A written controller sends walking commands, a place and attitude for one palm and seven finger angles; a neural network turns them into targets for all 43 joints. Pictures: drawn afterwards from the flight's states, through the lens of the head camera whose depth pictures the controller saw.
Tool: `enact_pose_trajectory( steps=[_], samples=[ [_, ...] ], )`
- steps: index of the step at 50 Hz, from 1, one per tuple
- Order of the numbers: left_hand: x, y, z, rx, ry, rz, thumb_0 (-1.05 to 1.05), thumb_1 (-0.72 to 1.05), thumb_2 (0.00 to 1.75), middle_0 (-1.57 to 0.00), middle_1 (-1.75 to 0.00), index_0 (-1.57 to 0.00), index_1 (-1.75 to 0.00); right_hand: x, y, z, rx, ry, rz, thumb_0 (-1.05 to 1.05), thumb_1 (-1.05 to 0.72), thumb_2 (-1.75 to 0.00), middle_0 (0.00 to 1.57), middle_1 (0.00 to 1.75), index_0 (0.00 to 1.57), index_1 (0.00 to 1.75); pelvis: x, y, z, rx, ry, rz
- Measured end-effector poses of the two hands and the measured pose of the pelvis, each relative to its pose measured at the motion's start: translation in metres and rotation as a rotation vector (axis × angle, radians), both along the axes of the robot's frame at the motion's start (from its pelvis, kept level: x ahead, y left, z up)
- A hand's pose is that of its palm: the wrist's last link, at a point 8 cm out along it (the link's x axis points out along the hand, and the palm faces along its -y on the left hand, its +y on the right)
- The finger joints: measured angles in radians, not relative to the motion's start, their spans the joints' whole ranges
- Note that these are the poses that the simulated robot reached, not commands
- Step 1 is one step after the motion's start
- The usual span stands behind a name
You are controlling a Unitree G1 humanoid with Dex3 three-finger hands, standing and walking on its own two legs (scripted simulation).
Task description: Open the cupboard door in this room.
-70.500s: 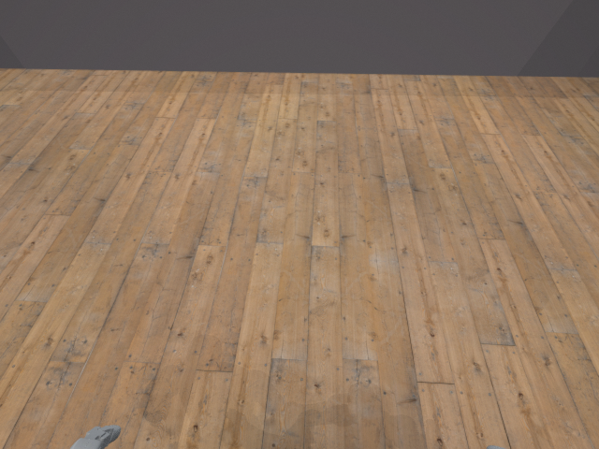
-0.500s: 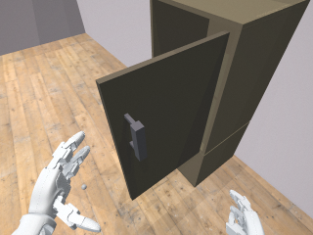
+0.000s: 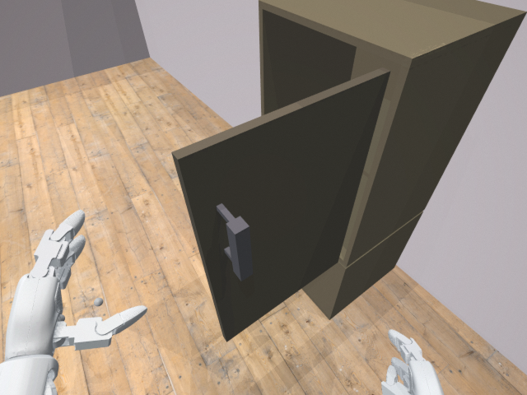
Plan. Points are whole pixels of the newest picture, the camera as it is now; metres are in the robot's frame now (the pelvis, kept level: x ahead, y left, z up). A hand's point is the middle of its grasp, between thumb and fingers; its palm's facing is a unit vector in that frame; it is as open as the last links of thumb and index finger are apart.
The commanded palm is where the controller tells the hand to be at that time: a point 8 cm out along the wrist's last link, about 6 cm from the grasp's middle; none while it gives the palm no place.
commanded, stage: draw the hand back to the body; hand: left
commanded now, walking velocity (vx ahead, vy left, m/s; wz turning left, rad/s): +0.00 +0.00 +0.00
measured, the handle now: (233, 241) +0.32 +0.10 +0.07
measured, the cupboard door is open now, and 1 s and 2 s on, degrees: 90 90 90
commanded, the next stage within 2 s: step back with the hand held close in 0.72 s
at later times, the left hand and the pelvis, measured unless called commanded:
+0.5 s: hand (68, 269) +0.20 +0.26 +0.16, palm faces +0.46 -0.80 -0.40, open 7.8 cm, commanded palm +0.15 +0.29 +0.17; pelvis +0.01 +0.00 +0.01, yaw -1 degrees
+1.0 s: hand (67, 270) +0.20 +0.26 +0.16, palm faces +0.41 -0.79 -0.46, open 7.4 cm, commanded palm +0.14 +0.29 +0.18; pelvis -0.01 -0.01 +0.01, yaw -2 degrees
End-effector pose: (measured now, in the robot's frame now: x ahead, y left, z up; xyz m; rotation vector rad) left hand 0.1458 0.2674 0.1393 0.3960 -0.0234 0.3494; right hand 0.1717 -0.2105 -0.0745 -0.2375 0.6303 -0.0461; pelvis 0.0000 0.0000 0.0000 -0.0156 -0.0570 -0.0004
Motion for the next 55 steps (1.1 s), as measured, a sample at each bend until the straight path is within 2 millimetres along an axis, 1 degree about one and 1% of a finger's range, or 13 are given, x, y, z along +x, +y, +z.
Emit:
enact_pose_trajectory(
  steps=[6, 12, 20, 22, 25, 29, 32, 39, 42, 47, 50, 55],
  samples=[
    [0.008, 0.009, 0.017, 0.046, -0.049, 0.025, 0.00, 0.22, 0.60, -0.19, -0.30, -0.18, -0.30, 0.006, -0.001, 0.000, 0.006, 0.016, -0.008, 0.01, -0.90, -0.90, 0.20, 0.30, 0.21, 0.30, 0.006, 0.001, 0.003, 0.003, -0.011, -0.007],
    [0.013, 0.018, 0.024, 0.067, -0.069, 0.048, 0.00, 0.43, 0.69, -0.19, -0.30, -0.19, -0.30, 0.013, -0.005, 0.002, 0.008, 0.022, -0.016, 0.01, -0.91, -0.90, 0.20, 0.30, 0.21, 0.30, 0.010, -0.001, 0.005, 0.004, -0.016, -0.014],
    [0.014, 0.027, 0.038, 0.098, -0.113, 0.085, 0.01, 0.70, 0.81, -0.21, -0.30, -0.20, -0.30, 0.017, -0.010, 0.004, 0.005, 0.028, -0.020, 0.01, -0.91, -0.90, 0.20, 0.30, 0.21, 0.30, 0.012, -0.003, 0.006, 0.003, -0.020, -0.017],
    [0.014, 0.028, 0.039, 0.097, -0.118, 0.092, 0.01, 0.75, 0.83, -0.21, -0.30, -0.20, -0.30, 0.017, -0.011, 0.003, 0.007, 0.031, -0.020, 0.01, -0.91, -0.90, 0.20, 0.30, 0.21, 0.30, 0.012, -0.004, 0.006, 0.003, -0.021, -0.017],
    [0.014, 0.026, 0.035, 0.081, -0.107, 0.093, 0.01, 0.81, 0.86, -0.21, -0.30, -0.20, -0.30, 0.016, -0.013, 0.003, 0.010, 0.038, -0.023, 0.01, -0.91, -0.90, 0.20, 0.30, 0.21, 0.30, 0.011, -0.004, 0.006, 0.003, -0.022, -0.018],
    [0.013, 0.022, 0.028, 0.062, -0.085, 0.082, 0.01, 0.86, 0.88, -0.21, -0.30, -0.20, -0.30, 0.012, -0.015, 0.002, 0.007, 0.047, -0.027, 0.01, -0.91, -0.90, 0.20, 0.30, 0.21, 0.30, 0.009, -0.006, 0.006, 0.004, -0.023, -0.019],
    [0.012, 0.020, 0.027, 0.062, -0.082, 0.075, 0.01, 0.88, 0.89, -0.21, -0.30, -0.21, -0.30, 0.008, -0.016, 0.002, 0.005, 0.050, -0.030, 0.01, -0.91, -0.90, 0.20, 0.30, 0.21, 0.30, 0.008, -0.007, 0.006, 0.004, -0.025, -0.019],
    [0.006, 0.019, 0.037, 0.086, -0.112, 0.074, 0.02, 0.89, 0.89, -0.21, -0.30, -0.21, -0.30, 0.003, -0.017, 0.001, 0.013, 0.045, -0.035, 0.01, -0.91, -0.90, 0.20, 0.30, 0.21, 0.30, 0.004, -0.008, 0.007, 0.004, -0.033, -0.019],
    [0.005, 0.019, 0.037, 0.087, -0.114, 0.077, 0.02, 0.89, 0.89, -0.21, -0.30, -0.21, -0.30, 0.001, -0.017, 0.000, 0.017, 0.045, -0.036, 0.01, -0.91, -0.90, 0.20, 0.30, 0.21, 0.30, 0.001, -0.009, 0.007, 0.004, -0.036, -0.019],
    [0.007, 0.023, 0.044, 0.130, -0.136, 0.063, 0.02, 0.89, 0.89, -0.21, -0.30, -0.21, -0.30, -0.004, -0.019, 0.001, 0.018, 0.053, -0.050, 0.01, -0.91, -0.90, 0.20, 0.30, 0.21, 0.30, -0.005, -0.009, 0.007, -0.004, -0.001, -0.022],
    [0.011, 0.023, 0.044, 0.158, -0.117, 0.030, 0.02, 0.89, 0.89, -0.21, -0.30, -0.21, -0.30, -0.010, -0.023, 0.002, 0.008, 0.063, -0.077, 0.01, -0.91, -0.90, 0.20, 0.30, 0.21, 0.30, -0.010, -0.006, 0.006, -0.004, 0.028, -0.033],
    [0.013, 0.018, 0.036, 0.175, -0.057, -0.049, 0.02, 0.89, 0.89, -0.21, -0.30, -0.21, -0.30, -0.026, -0.031, 0.000, -0.012, 0.088, -0.140, 0.01, -0.91, -0.90, 0.20, 0.30, 0.21, 0.30, -0.019, 0.002, 0.005, 0.003, 0.057, -0.049]
  ],
)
